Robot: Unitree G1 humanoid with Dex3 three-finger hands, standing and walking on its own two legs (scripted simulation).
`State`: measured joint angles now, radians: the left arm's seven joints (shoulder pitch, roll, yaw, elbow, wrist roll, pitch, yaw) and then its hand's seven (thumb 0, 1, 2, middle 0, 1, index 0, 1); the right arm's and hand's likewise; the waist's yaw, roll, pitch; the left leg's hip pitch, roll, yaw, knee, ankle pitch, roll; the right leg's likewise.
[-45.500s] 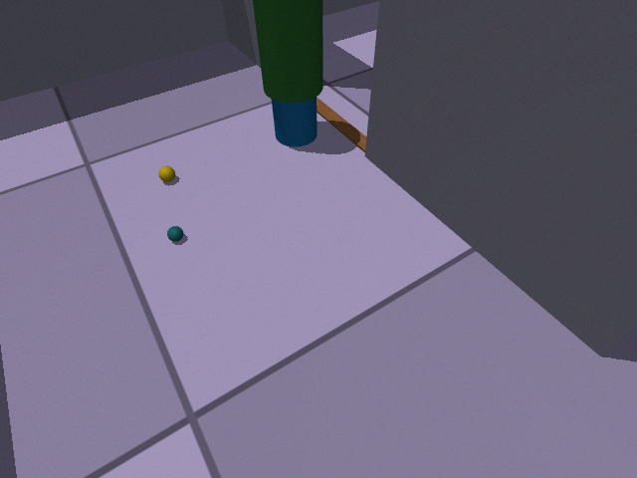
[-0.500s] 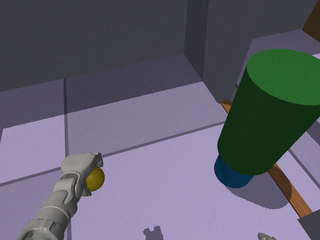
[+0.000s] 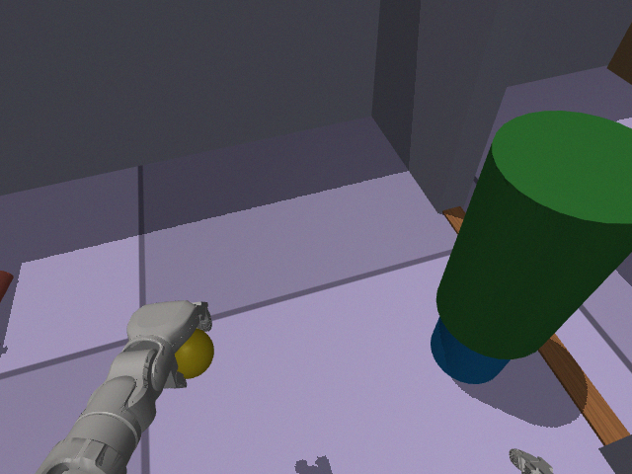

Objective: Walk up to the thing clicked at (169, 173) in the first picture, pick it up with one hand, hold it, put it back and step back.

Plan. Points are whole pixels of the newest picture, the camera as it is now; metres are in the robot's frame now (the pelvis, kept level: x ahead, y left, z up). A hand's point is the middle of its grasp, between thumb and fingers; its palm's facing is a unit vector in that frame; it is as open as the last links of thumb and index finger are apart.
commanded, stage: hold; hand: left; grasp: from above
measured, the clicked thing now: (188, 352) +0.32 +0.22 -0.09
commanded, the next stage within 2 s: crouch in 1.22 s
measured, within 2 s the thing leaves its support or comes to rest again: neither
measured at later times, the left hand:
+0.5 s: hand (171, 359) +0.29 +0.22 -0.04, palm faces -0.46 -0.05 -0.89, open 10.2 cm
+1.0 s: hand (170, 371) +0.27 +0.22 -0.04, palm faces -0.47 -0.05 -0.88, open 10.2 cm
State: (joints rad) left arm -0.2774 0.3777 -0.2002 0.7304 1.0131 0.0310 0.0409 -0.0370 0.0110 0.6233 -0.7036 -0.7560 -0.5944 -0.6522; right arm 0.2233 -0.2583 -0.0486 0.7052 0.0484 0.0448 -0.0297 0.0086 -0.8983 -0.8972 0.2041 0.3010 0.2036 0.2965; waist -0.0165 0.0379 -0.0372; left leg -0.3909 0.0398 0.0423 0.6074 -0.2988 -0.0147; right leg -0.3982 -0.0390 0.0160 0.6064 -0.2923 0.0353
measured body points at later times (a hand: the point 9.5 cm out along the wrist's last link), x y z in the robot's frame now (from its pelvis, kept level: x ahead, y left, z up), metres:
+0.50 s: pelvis -0.01 +0.00 +0.01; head +0.01 -0.02 +0.46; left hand +0.31 +0.22 +0.01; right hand +0.13 -0.26 -0.11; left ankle +0.00 +0.13 -0.73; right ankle +0.01 -0.14 -0.73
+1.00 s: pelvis -0.02 -0.01 +0.01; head +0.00 -0.03 +0.46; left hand +0.29 +0.22 +0.02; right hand +0.13 -0.26 -0.11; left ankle +0.00 +0.13 -0.73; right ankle +0.01 -0.14 -0.73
